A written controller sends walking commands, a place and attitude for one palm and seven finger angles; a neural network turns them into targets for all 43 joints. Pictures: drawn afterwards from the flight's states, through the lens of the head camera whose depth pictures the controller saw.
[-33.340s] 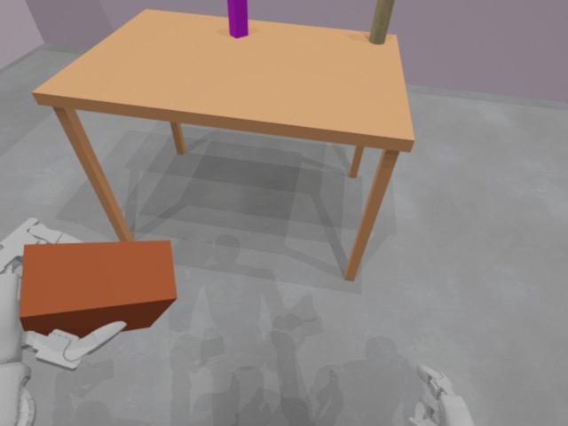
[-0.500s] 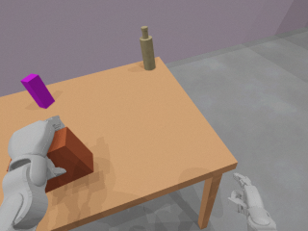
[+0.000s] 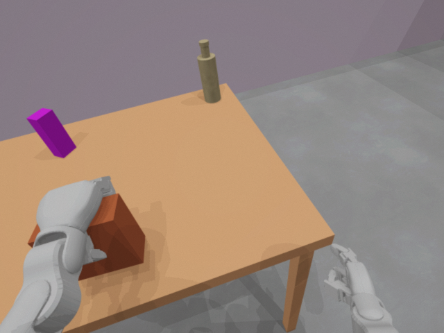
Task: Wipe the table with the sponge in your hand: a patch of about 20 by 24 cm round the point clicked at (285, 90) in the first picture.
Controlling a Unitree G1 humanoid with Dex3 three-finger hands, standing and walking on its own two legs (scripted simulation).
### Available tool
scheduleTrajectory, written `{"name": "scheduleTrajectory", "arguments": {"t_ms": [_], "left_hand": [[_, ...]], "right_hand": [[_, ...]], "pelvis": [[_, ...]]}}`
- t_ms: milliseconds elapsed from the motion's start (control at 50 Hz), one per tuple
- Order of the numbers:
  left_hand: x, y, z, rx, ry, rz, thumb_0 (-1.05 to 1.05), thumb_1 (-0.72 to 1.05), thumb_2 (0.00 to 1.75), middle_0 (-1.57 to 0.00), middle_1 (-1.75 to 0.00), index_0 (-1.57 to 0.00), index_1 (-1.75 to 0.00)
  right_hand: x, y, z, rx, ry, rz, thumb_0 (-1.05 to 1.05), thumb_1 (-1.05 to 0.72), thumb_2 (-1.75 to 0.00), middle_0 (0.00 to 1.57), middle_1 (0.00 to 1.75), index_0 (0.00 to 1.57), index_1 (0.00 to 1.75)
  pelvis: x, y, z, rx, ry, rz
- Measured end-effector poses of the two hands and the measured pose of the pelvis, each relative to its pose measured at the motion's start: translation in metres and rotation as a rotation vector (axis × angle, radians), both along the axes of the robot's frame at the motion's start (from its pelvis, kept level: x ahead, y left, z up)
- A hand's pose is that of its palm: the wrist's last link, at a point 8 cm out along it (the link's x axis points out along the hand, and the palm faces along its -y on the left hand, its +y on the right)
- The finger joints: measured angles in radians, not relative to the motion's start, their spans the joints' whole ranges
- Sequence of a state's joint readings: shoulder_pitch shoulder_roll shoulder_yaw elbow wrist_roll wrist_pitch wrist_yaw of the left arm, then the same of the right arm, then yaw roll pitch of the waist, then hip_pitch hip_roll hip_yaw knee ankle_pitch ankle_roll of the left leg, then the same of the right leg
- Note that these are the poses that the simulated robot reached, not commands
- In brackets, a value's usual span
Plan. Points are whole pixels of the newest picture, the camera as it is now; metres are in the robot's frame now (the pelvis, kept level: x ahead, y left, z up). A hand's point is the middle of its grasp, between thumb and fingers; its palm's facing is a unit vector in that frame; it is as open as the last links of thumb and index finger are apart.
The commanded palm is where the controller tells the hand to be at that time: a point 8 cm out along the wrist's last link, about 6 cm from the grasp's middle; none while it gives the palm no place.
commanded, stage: move the sponge above the wiping area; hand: left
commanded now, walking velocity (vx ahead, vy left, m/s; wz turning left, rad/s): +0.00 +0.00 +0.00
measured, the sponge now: (99, 245) +0.22 +0.28 +0.06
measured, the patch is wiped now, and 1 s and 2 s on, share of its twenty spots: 0.00 0.00 0.00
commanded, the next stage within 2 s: none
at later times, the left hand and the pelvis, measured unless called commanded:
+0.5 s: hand (89, 216) +0.24 +0.28 +0.13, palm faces +0.09 -0.06 -0.99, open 10.5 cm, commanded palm +0.20 +0.28 +0.19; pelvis +0.02 +0.00 +0.00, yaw +0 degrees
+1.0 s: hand (81, 211) +0.25 +0.30 +0.13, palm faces +0.14 -0.08 -0.99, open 10.5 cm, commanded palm +0.21 +0.28 +0.17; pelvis +0.02 +0.01 +0.00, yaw +0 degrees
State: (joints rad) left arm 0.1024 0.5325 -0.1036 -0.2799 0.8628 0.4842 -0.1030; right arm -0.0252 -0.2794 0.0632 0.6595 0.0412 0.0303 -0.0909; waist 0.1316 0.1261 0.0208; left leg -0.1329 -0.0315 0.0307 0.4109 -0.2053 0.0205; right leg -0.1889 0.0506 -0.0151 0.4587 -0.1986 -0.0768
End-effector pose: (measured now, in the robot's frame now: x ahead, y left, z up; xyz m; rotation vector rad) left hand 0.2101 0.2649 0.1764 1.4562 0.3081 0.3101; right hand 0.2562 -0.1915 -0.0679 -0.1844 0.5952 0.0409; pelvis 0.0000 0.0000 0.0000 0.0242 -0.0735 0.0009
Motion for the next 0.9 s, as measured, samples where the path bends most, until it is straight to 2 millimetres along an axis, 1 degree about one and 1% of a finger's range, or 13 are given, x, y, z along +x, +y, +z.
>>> {"name": "scheduleTrajectory", "arguments": {"t_ms": [80, 140, 180, 260, 340, 380, 460, 520, 580, 660, 780, 840, 900], "left_hand": [[0.004, 0.007, 0.011, 0.059, -0.055, 0.0, 0.0, -0.57, 1.05, -0.72, -1.33, -0.72, -1.33], [0.004, 0.019, 0.025, 0.062, -0.12, 0.052, 0.0, -0.57, 1.05, -0.72, -1.33, -0.72, -1.33], [0.004, 0.026, 0.029, 0.049, -0.138, 0.096, 0.0, -0.57, 1.05, -0.71, -1.33, -0.72, -1.33], [0.005, 0.028, 0.017, -0.002, -0.083, 0.135, 0.0, -0.57, 1.05, -0.71, -1.33, -0.72, -1.34], [0.007, 0.014, -0.006, -0.023, 0.018, 0.074, 0.0, -0.57, 1.05, -0.71, -1.33, -0.72, -1.34], [0.007, 0.006, -0.012, -0.018, 0.041, 0.024, 0.0, -0.57, 1.05, -0.71, -1.33, -0.72, -1.34], [0.007, 0.001, -0.005, 0.018, -0.016, -0.044, 0.0, -0.57, 1.05, -0.71, -1.33, -0.72, -1.33], [0.004, 0.01, 0.007, 0.035, -0.096, -0.017, 0.0, -0.57, 1.05, -0.71, -1.33, -0.72, -1.33], [0.001, 0.024, 0.014, 0.024, -0.142, 0.065, 0.0, -0.57, 1.05, -0.71, -1.33, -0.72, -1.33], [-0.002, 0.032, 0.004, -0.027, -0.1, 0.141, 0.0, -0.57, 1.05, -0.71, -1.33, -0.72, -1.34], [0.005, 0.017, -0.026, -0.046, 0.042, 0.061, 0.0, -0.57, 1.05, -0.71, -1.33, -0.72, -1.34], [0.011, 0.011, -0.025, -0.01, 0.031, -0.007, 0.0, -0.57, 1.06, -0.71, -1.33, -0.72, -1.33], [0.015, 0.013, -0.014, 0.012, -0.036, -0.032, 0.0, -0.57, 1.06, -0.71, -1.33, -0.72, -1.33]], "right_hand": [[0.0, -0.001, -0.002, -0.007, 0.018, 0.009, 0.01, -0.9, -0.9, 0.2, 0.3, 0.2, 0.3], [0.0, -0.002, -0.003, 0.003, 0.024, 0.006, 0.01, -0.9, -0.9, 0.2, 0.3, 0.2, 0.3], [0.001, -0.003, -0.003, 0.01, 0.028, 0.003, 0.01, -0.9, -0.9, 0.2, 0.3, 0.2, 0.3], [0.004, -0.005, -0.004, 0.017, 0.024, -0.008, 0.01, -0.9, -0.9, 0.2, 0.3, 0.2, 0.3], [0.007, -0.005, -0.004, 0.006, 0.018, -0.011, 0.01, -0.9, -0.9, 0.2, 0.3, 0.2, 0.3], [0.007, -0.005, -0.004, -0.006, 0.021, -0.007, 0.01, -0.9, -0.9, 0.2, 0.3, 0.2, 0.3], [0.007, -0.002, -0.003, -0.015, 0.024, 0.001, 0.01, -0.9, -0.9, 0.2, 0.3, 0.2, 0.3], [0.006, 0.001, -0.002, -0.006, 0.03, 0.006, 0.01, -0.9, -0.9, 0.2, 0.3, 0.2, 0.3], [0.007, 0.004, -0.001, 0.008, 0.038, 0.008, 0.01, -0.9, -0.9, 0.2, 0.3, 0.2, 0.3], [0.009, 0.008, -0.001, 0.017, 0.033, 0.005, 0.01, -0.9, -0.9, 0.2, 0.3, 0.2, 0.3], [0.009, 0.012, 0.001, -0.009, 0.024, 0.003, 0.01, -0.9, -0.9, 0.2, 0.3, 0.19, 0.3], [0.008, 0.013, 0.002, -0.023, 0.025, 0.003, 0.01, -0.9, -0.9, 0.2, 0.3, 0.18, 0.29], [0.007, 0.013, 0.003, -0.021, 0.027, -0.001, 0.01, -0.9, -0.9, 0.2, 0.3, 0.17, 0.29]], "pelvis": [[0.003, -0.004, 0.0, 0.0, -0.004, -0.004], [0.006, -0.005, 0.001, -0.003, -0.004, -0.004], [0.007, -0.005, 0.001, -0.005, -0.002, 0.0], [0.009, -0.003, 0.001, -0.006, 0.008, 0.01], [0.01, 0.0, 0.001, -0.005, 0.015, 0.01], [0.012, 0.0, 0.001, -0.004, 0.014, 0.006], [0.015, 0.001, 0.001, -0.005, 0.009, 0.001], [0.017, 0.001, 0.001, -0.008, 0.007, -0.005], [0.017, 0.003, 0.002, -0.011, 0.005, -0.001], [0.014, 0.006, 0.002, -0.013, 0.008, 0.013], [0.011, 0.011, 0.002, -0.011, 0.012, 0.015], [0.011, 0.011, 0.002, -0.011, 0.009, 0.01], [0.013, 0.012, 0.003, -0.012, 0.005, 0.001]]}}
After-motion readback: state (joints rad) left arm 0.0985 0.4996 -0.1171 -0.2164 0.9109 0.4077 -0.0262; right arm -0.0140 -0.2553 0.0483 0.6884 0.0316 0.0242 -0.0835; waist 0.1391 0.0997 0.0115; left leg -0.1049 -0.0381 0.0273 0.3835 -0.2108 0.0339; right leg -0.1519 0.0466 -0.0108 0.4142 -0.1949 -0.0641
